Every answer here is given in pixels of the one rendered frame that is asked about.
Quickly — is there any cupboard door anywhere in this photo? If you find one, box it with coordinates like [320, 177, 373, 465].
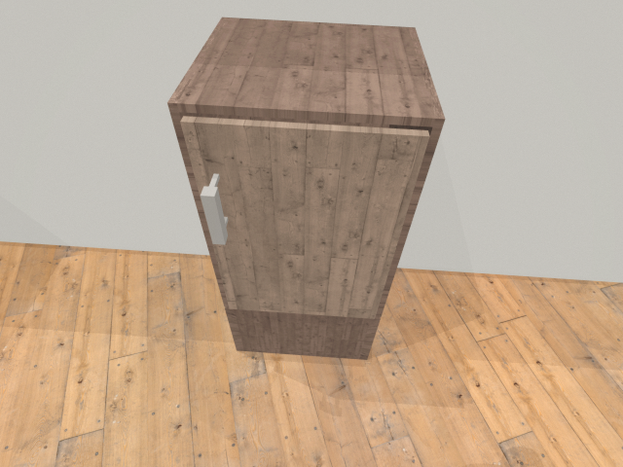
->
[180, 116, 430, 319]

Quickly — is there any handle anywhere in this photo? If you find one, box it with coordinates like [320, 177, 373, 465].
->
[201, 173, 228, 245]

